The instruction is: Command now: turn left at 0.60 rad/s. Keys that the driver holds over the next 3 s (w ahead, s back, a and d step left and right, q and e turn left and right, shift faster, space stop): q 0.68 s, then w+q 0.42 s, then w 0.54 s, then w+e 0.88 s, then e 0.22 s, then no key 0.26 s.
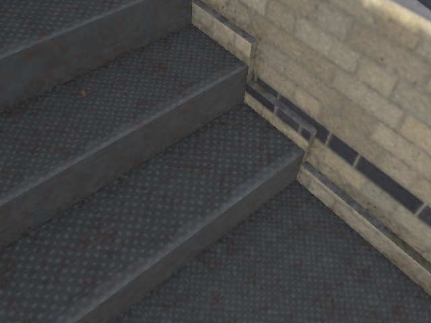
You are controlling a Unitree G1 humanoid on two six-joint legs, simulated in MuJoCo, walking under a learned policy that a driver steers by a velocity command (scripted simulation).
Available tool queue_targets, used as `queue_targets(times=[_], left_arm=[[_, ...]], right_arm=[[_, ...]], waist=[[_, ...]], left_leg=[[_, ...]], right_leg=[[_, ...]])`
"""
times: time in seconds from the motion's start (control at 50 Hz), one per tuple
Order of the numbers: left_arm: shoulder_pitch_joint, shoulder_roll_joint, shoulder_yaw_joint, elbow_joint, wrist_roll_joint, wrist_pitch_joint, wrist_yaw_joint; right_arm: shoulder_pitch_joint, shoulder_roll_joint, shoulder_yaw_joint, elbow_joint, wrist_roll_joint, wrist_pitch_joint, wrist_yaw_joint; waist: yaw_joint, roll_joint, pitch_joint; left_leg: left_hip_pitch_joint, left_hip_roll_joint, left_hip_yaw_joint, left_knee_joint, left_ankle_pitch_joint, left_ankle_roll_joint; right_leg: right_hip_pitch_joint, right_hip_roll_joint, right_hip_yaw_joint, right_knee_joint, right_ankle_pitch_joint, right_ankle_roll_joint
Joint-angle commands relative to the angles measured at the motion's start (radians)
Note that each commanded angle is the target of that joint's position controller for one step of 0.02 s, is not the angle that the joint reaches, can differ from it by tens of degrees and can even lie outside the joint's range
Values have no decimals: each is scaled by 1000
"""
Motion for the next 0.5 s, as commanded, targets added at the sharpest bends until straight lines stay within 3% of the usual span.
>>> queue_targets(times=[0.02, 0.04, 0.06, 0.12, 0.14, 0.18, 0.22, 0.28, 0.3, 0.32, 0.34, 0.4, 0.42, 0.44, 0.46, 0.48, 0.5], left_arm=[[-85, 101, 28, -115, -11, -20, 9], [-58, 101, 30, -84, -17, -13, 20], [-53, 116, 37, -84, -12, -11, 25], [-13, 92, 39, -74, -15, -14, 16], [-20, 94, 37, -77, -11, -10, 16], [-41, 59, 27, -93, -5, -6, 9], [-54, 54, 22, -102, 5, -7, 7], [-60, 64, 25, -115, 0, -19, 3], [-61, 79, 30, -113, -10, -25, 8], [-48, 71, 29, -111, -12, -33, 4], [-33, 64, 29, -104, -12, -41, -6], [38, 51, 36, -78, -11, -57, -23], [65, 83, 43, -71, -3, -54, -23], [36, 173, 60, -88, 20, -44, -16], [26, 160, 60, -97, 47, -47, -19], [-19, 115, 45, -114, 35, -53, -15], [-68, 72, 33, -121, 14, -48, -2]], right_arm=[[97, -216, -67, -49, -17, -51, -2], [39, -185, -61, -55, -3, -58, 2], [-4, -160, -49, -63, 12, -52, -3], [-17, -141, -36, -62, 6, -37, -19], [-24, -141, -34, -67, -1, -34, -25], [-16, -149, -38, -58, 3, -31, -30], [1, -170, -44, -45, 3, -31, -29], [-3, -174, -49, -37, 7, -32, -23], [-5, -181, -51, -39, 5, -31, -23], [6, -181, -54, -27, 18, -28, -24], [3, -182, -58, -27, 20, -24, -24], [-49, -164, -57, -36, 34, -10, -30], [-31, -130, -48, -39, 29, -10, -31], [19, -76, -35, -46, 19, -13, -29], [18, -157, -59, -46, 13, -22, -29], [43, -208, -79, -28, 8, -23, -28], [49, -194, -81, -5, 14, -13, -32]], waist=[[-68, 173, -161], [-51, 134, -153], [-37, 150, -135], [-12, 187, -156], [-15, 188, -152], [-25, 181, -149], [-38, 189, -150], [-42, 192, -144], [-43, 200, -133], [-44, 202, -148], [-44, 195, -159], [9, 170, -169], [1, 105, -185], [-48, -154, -171], [-22, -211, -149], [-43, -126, -128], [-57, -91, -97]], left_leg=[[269, 322, -414, -228, 444, 256], [259, 270, -357, -217, 384, 202], [231, 249, -342, -211, 398, 180], [152, 197, -309, -213, 429, 181], [145, 189, -309, -218, 416, 182], [145, 177, -335, -215, 335, 189], [137, 176, -382, -211, 280, 197], [131, 174, -450, -196, 269, 200], [124, 173, -479, -192, 280, 194], [148, 172, -506, -185, 313, 189], [147, 168, -519, -176, 335, 186], [92, 106, -514, -118, 340, 128], [-2, 58, -469, -45, 192, 79], [-183, -97, -287, 163, -165, 5], [-262, -127, -194, 399, -400, -53], [-260, -64, -198, 548, -340, -83], [-274, -62, -192, 583, -282, -99]], right_leg=[[-317, 57, 126, 368, -113, -5], [-309, 44, 136, 346, -45, -12], [-305, 48, 140, 331, 6, -11], [-211, 94, 123, 324, 87, 4], [-207, 101, 123, 290, 100, 11], [-190, 112, 129, 177, 118, 22], [-152, 124, 149, 93, 105, 25], [-104, 142, 161, -18, 65, 22], [-87, 149, 162, -50, 54, 21], [-70, 155, 166, -90, 57, 16], [-36, 163, 164, -128, 74, 13], [140, 162, 130, -398, 261, -24], [258, 63, 190, -437, 356, -68], [341, -157, 428, -477, 556, -188], [252, -305, 573, -513, 631, -352], [216, -299, 512, -510, 609, -360], [204, -231, 417, -494, 571, -311]])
